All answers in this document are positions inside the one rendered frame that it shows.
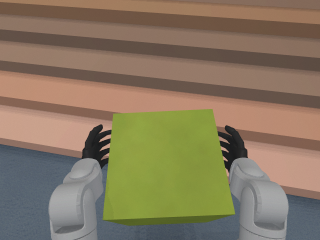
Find carton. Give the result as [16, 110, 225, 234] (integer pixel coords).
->
[102, 109, 235, 226]

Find robot left hand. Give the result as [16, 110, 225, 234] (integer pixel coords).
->
[81, 124, 112, 169]

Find robot left forearm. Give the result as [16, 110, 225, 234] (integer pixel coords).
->
[48, 158, 104, 240]

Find robot right hand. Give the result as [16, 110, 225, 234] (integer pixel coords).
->
[217, 125, 248, 173]

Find robot right forearm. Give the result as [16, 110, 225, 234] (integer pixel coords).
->
[229, 157, 289, 240]

